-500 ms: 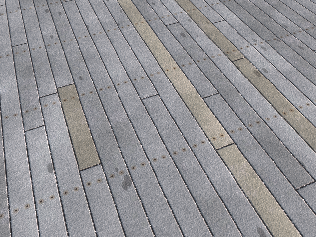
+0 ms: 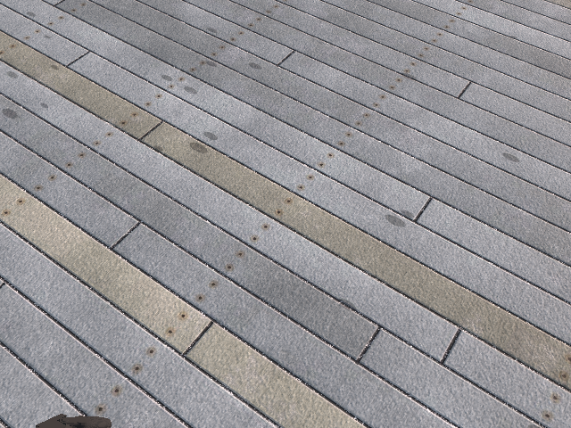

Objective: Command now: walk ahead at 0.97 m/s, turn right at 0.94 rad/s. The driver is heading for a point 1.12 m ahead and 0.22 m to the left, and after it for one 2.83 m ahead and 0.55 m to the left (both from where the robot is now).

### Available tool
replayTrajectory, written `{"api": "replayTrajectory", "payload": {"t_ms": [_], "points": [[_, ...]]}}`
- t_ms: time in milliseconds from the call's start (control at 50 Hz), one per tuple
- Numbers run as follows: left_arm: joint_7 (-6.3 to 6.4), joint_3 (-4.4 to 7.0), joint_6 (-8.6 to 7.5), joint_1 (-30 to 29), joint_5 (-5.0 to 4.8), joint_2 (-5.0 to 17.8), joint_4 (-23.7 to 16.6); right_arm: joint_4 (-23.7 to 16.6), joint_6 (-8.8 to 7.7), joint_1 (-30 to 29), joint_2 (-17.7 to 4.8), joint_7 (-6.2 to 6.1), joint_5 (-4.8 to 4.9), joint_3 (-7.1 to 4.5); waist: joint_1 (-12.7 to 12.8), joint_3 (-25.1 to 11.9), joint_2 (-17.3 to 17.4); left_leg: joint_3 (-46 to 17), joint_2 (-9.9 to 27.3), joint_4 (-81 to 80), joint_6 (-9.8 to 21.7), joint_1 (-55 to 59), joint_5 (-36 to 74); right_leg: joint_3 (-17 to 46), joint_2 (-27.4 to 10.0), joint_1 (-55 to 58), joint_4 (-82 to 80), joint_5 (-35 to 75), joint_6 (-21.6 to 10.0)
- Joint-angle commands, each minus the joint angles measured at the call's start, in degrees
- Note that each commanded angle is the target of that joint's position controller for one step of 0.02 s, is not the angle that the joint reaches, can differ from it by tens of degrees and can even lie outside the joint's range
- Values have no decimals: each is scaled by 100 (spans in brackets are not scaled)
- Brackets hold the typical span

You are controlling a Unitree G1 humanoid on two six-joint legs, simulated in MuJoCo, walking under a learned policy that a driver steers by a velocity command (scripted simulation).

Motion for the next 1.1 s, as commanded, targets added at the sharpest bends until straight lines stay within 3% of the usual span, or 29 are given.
{"api": "replayTrajectory", "payload": {"t_ms": [20, 40, 100, 140, 200, 260, 300, 340, 380, 400, 420, 440, 480, 500, 520, 580, 640, 740, 780, 800, 820, 840, 860, 880, 900, 920, 940, 1000, 1100], "points": [[260, 564, 63, 1976, 8, 1584, 298, -1446, -441, -1287, -865, 47, 81, -93, 906, -1313, 63, -1093, -328, 2441, 146, -4999, 196, 4911, -1953, 5175, -3145, -1133, -1266], [281, 479, -18, 1794, -17, 1282, 396, -1387, -421, -1309, -753, 15, -5, -38, 546, -643, 655, -1068, -30, 1695, 157, -4597, 253, 4230, -1636, 4065, -3213, -562, -958], [320, 290, -256, 1293, -80, 831, 287, -1295, -66, -879, -691, 10, -222, 10, -77, -192, 459, -1078, 208, 851, -86, -3676, -218, 3324, -1067, 2189, -3320, 153, -1036], [292, 249, -378, 1310, -98, 778, 306, -1510, 47, -1358, -594, 56, -206, 60, -62, 155, 331, -810, 294, -143, -200, -3569, 29, 2953, -836, 1447, -3664, 222, -988], [233, 187, -535, 1558, -108, 538, 486, -1723, -29, -2175, -288, 181, -64, 221, 262, 457, 87, -463, 242, -2048, -46, -3157, 2069, 2186, -540, 1287, -4004, 1351, -600], [183, 185, -712, 1907, -198, 664, 677, -1661, -68, -2521, -343, 237, 113, 193, 598, 305, -9, -217, -15, -3143, 382, -2676, 3518, 1848, -877, 2223, -4398, 2680, -256], [230, 193, -717, 2079, -123, 814, 854, -1637, -81, -2651, -472, 218, 104, 134, 637, 221, 16, -67, -273, -3573, 647, -2841, 3215, 1534, -1057, 3370, -4190, 3987, -37], [344, 243, -652, 2042, 23, 1101, 915, -1453, -83, -2169, -714, 212, 103, 18, 298, -298, -322, 153, -837, -3538, 831, -2480, 2280, 1200, -1262, 4295, -3364, 6421, 186], [455, 283, -482, 1601, 279, 1191, 855, -843, -24, -224, -1047, 121, 209, -174, -706, -1182, -592, 98, -1193, -3333, 1028, -929, 1412, 884, -1442, 4311, -1087, 7747, 317], [486, 251, -428, 1278, 312, 1109, 792, -504, 27, 953, -1254, 45, 188, -302, -1351, -1506, -348, -170, -984, -3364, 1184, 351, 967, 584, -1226, 3369, 872, 6932, 402], [383, 66, -491, 1683, 101, 355, 490, -417, 65, 1225, -1916, -4, 53, -522, -859, -1816, 1375, -2826, 334, -3293, 2137, 2081, -397, 548, -309, 746, 3830, 2556, 817], [276, -61, -655, 1827, 81, 215, 379, -416, 115, 676, -1605, 100, 104, -477, -389, -2114, 1780, -5728, 936, -4896, 2524, 2386, -993, 1105, 262, -642, 4376, -838, 831], [288, -140, -768, 872, 144, 521, 159, -531, 77, -110, -1074, 160, 166, -415, -237, -911, 75, -4702, 767, -5245, 2254, 895, -962, 1502, -577, -848, 3661, 45, 703], [276, -174, -753, 610, 210, 483, 68, -445, 59, -102, -911, 142, 164, -369, -105, -507, -231, -4179, 496, -5332, 2071, 96, -519, 1419, -758, -605, 3147, 40, 721], [264, -209, -664, 543, 299, 404, -66, -327, 34, -106, -760, 108, 171, -297, 142, -197, -231, -3770, 208, -5420, 1948, -559, -195, 1392, -857, -410, 2815, -54, 813], [214, -348, -414, 367, 371, 219, -284, -275, -111, -69, -927, 105, 202, -320, 368, 179, 83, -3181, -198, -5722, 2038, -1615, 228, 1141, -1094, -275, 1742, -242, 1097], [120, -466, -451, -728, 197, 117, -719, -336, -154, -43, -1013, 97, 231, -397, 75, 495, 190, -2814, -513, -6122, 1853, -2290, 941, 802, -1060, 202, -49, 1144, 1312], [154, -452, -500, -1217, 70, 138, -906, -220, -145, 370, -1183, 96, 313, -516, -359, 48, 382, -2838, -440, -5561, 1397, -1107, 3170, 743, -705, 935, -1469, 2235, 1181], [232, -350, -536, -812, 79, 349, -802, -223, -118, 312, -1300, 24, 283, -551, -151, -327, 389, -2862, -425, -4743, 1164, -639, 4395, 778, -485, 1678, -1868, 1672, 1084], [306, -231, -560, -110, 54, 586, -607, -230, -120, 236, -1491, 26, 237, -589, 198, -847, 364, -2787, -486, -3801, 1043, -525, 5074, 765, -361, 2486, -1827, 1104, 1007], [399, -110, -590, 969, 53, 797, -353, -306, -151, -79, -1585, 52, 215, -611, 840, -1381, 349, -2698, -678, -2495, 930, -1057, 4761, 959, -662, 3756, -1737, 789, 910], [541, 82, -601, 2307, 181, 1226, -173, -467, -232, -255, -1080, 56, 188, -474, 1358, -2207, -129, -2305, -921, -707, 948, -1860, 3179, 1988, -1793, 5132, -1646, -1161, 731], [530, 175, -567, 2207, 401, 1591, -153, -721, -214, 387, -193, 31, 473, -239, 765, -2933, -1808, -1647, -1486, 1015, 793, -3644, -993, 5063, -3518, 6364, -2586, -2617, 182], [499, 235, -492, 1806, 250, 1353, -146, -747, -114, 118, -636, -5, 343, -215, 701, -2574, -1622, -1373, -963, 1489, 895, -4350, -403, 5776, -3371, 5853, -3029, -3270, 30], [476, 109, -485, 1379, 204, 720, -183, -717, -44, -546, -883, 13, 214, -273, 767, -1591, -827, -1214, -662, 1294, 878, -4514, 197, 4575, -2989, 5005, -3053, -2735, 166], [441, 45, -487, 1265, 206, 430, -66, -745, 1, -866, -857, 87, 139, -275, 707, -1001, -265, -1144, -485, 1036, 830, -4410, 447, 3620, -2735, 4298, -3056, -1514, 239], [446, 17, -496, 1366, 224, 330, 87, -790, 60, -1148, -753, 177, 74, -272, 657, -653, -123, -1115, -350, 905, 800, -4324, 470, 2878, -2463, 3850, -3155, -581, 367], [360, -51, -647, 1706, 38, 24, 558, -1137, 296, -1475, -322, 338, 38, -148, 346, -280, -495, -1018, -75, 797, 745, -4537, 430, 1705, -2321, 3395, -3336, 941, 524], [331, -29, -780, 973, -46, 172, 636, -1711, 295, -2313, -250, 508, 10, 30, -117, 383, -247, -340, -260, -1324, 652, -3757, 1905, -335, -1763, 2277, -3700, 3504, 810]]}}
Keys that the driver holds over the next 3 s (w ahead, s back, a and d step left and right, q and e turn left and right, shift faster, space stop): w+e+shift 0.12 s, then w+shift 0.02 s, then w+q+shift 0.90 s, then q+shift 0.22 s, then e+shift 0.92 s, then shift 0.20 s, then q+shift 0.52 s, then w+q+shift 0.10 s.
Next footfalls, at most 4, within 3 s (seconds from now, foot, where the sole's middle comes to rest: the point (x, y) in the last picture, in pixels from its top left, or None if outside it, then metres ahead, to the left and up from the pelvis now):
0.40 left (260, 348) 0.61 0.05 -0.72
0.84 right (324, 205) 1.03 -0.13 -0.72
1.24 left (210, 132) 1.32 0.21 -0.72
1.74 right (257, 110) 1.43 0.06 -0.72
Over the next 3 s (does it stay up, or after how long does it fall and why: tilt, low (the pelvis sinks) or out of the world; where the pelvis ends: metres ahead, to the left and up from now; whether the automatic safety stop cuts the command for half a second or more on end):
stays up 1.38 0.16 0.05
